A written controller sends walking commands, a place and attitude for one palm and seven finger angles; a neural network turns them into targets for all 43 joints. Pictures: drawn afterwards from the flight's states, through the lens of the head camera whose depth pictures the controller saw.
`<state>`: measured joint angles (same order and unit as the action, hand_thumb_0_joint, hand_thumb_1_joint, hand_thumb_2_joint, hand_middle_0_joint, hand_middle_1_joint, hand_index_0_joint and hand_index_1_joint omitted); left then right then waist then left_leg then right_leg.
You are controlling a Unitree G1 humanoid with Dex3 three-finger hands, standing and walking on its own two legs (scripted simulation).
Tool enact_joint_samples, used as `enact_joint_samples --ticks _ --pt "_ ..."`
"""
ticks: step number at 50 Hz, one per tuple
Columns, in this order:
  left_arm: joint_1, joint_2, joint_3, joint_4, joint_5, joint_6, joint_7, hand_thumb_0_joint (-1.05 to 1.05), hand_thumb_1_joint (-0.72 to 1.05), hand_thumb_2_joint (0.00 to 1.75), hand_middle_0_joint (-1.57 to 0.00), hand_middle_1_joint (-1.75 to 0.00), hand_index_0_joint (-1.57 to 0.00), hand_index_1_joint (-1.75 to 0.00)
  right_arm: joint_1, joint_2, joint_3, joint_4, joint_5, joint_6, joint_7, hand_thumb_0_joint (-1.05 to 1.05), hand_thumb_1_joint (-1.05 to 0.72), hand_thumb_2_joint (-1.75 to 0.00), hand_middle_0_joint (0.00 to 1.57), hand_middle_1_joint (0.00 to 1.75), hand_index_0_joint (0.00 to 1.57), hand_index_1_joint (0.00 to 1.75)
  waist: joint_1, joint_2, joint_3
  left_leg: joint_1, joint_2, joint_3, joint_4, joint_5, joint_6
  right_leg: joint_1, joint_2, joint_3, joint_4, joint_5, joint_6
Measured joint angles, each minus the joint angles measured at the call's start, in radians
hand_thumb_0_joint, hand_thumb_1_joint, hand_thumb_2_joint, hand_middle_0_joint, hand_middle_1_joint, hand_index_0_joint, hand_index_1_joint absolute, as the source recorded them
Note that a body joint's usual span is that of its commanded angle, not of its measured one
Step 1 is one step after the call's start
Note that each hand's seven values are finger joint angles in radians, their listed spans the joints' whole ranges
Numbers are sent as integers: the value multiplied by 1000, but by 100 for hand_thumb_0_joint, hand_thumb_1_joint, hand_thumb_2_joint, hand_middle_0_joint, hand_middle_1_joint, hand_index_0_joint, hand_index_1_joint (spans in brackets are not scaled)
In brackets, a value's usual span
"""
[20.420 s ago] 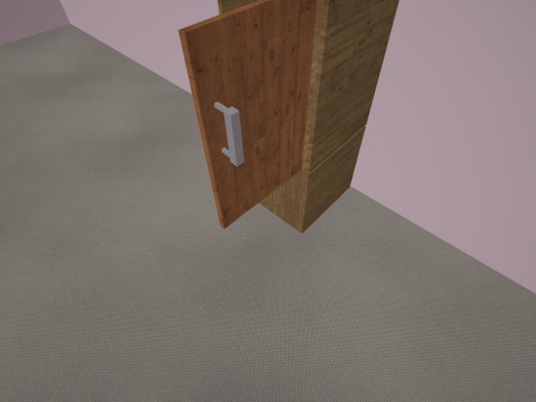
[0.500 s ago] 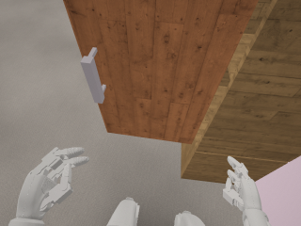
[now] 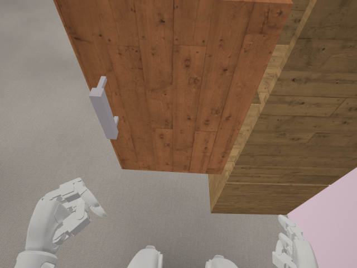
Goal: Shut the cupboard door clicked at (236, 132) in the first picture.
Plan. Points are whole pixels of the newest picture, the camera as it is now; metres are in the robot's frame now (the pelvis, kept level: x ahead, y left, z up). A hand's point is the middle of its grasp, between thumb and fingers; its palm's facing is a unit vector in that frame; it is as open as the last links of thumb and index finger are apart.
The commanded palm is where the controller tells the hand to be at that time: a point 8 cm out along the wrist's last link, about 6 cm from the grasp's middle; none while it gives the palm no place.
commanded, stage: raise the hand and make a fist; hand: left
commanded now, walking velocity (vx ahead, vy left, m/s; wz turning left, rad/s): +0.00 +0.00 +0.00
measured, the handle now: (107, 109) +0.43 +0.20 +0.10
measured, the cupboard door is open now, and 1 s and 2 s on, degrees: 88 88 88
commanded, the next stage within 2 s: bring the fist close to the handle in 0.84 s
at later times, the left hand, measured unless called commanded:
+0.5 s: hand (79, 196) +0.23 +0.20 +0.10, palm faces +0.01 -1.00 -0.04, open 3.1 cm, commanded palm +0.20 +0.25 +0.10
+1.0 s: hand (89, 196) +0.23 +0.18 +0.10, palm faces +0.02 -1.00 -0.05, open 3.1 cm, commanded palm +0.21 +0.23 +0.10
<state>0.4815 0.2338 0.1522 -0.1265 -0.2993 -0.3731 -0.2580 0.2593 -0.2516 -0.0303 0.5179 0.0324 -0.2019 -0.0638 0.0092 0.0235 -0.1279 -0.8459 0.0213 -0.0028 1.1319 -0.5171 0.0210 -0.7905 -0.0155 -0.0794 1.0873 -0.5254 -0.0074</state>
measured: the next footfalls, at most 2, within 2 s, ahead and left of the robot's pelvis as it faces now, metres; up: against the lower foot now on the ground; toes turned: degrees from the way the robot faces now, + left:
none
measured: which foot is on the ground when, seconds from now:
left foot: down 0.00-1.00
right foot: down 0.00-1.00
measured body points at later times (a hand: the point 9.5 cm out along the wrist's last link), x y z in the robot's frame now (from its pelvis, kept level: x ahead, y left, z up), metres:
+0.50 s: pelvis +0.00 +0.00 +0.02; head +0.04 +0.01 +0.47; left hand +0.22 +0.25 +0.10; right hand +0.18 -0.22 -0.05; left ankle +0.02 +0.10 -0.66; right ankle +0.01 -0.12 -0.66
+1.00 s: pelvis +0.01 -0.01 +0.02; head +0.04 -0.01 +0.47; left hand +0.22 +0.23 +0.10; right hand +0.19 -0.24 -0.05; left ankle +0.02 +0.10 -0.66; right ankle +0.01 -0.12 -0.66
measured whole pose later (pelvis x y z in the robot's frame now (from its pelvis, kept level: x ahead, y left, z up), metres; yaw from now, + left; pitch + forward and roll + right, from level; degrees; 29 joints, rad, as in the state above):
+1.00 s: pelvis +0.01 -0.01 +0.02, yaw +1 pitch +10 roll -2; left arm 0.38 0.24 0.15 -0.08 -0.28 -0.30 -0.22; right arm 0.26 -0.25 0.02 0.51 0.04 -0.20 -0.05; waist 0.01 0.04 -0.12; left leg -0.70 0.02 -0.01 1.00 -0.47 0.01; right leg -0.65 -0.01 -0.08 0.96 -0.48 -0.01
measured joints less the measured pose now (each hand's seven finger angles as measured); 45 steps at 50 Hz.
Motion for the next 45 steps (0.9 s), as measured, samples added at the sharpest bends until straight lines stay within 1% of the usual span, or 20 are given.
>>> enact_joint_samples --ticks 5,14,21,27,31,38,45 --pt "-11 5 -7 -18 14 24 31 2 90 90 -110 -129 -111 -129 -14 15 25 -37 -2 12 8 1 -90 -90 20 30 20 30 1 1 -2 37 -2 -2 -29 11 4 43 0 -3 -38 16 5" --pt "-61 15 -14 1 26 76 32 2 90 90 -124 -144 -125 -145 -12 31 73 -58 -3 21 19 1 -90 -90 20 30 21 30 11 10 4 85 -6 -9 -66 26 8 99 -1 -10 -86 34 9" --pt "-101 23 -1 14 17 99 25 2 90 90 -128 -149 -129 -149 7 25 80 -33 -1 16 19 1 -90 -90 20 30 21 30 9 15 13 119 -7 -7 -98 37 7 131 -1 -8 -116 44 9" --pt "-124 21 9 38 9 115 20 2 90 90 -129 -150 -130 -150 23 10 69 -13 4 11 18 1 -90 -90 20 30 21 30 1 17 15 144 -7 -2 -125 46 5 151 -1 -3 -137 51 8" --pt "-117 17 9 47 8 110 20 2 90 90 -129 -150 -130 -150 28 2 58 -6 3 7 18 1 -90 -90 20 30 21 30 -5 13 14 153 -7 3 -138 50 3 154 -1 2 -142 53 6" --pt "-108 11 7 49 13 79 30 2 90 90 -129 -150 -130 -150 21 -4 45 -1 3 6 19 1 -90 -90 20 30 21 30 -6 8 15 149 -6 3 -137 49 -2 147 0 3 -134 47 2" --pt "-102 10 2 47 16 76 31 2 90 90 -129 -150 -130 -150 8 2 47 -1 4 3 18 1 -90 -90 20 30 21 30 -4 12 12 146 -4 -1 -135 48 -7 143 2 -1 -128 44 -3"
